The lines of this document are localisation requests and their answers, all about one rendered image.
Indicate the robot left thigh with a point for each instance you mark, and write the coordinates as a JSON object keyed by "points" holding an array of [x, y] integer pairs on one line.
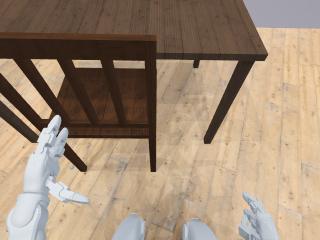
{"points": [[131, 228]]}

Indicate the robot left forearm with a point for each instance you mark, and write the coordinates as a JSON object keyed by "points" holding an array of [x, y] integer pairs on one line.
{"points": [[28, 218]]}

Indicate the chair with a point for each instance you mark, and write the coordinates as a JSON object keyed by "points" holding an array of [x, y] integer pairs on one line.
{"points": [[93, 103]]}

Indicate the table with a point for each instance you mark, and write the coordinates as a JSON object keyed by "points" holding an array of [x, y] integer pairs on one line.
{"points": [[214, 30]]}

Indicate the robot right hand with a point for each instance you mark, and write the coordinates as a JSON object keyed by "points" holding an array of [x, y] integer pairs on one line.
{"points": [[262, 224]]}

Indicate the robot left shin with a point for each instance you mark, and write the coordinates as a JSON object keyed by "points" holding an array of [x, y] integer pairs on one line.
{"points": [[133, 215]]}

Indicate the robot left hand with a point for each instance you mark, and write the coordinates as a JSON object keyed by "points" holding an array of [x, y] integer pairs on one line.
{"points": [[44, 160]]}

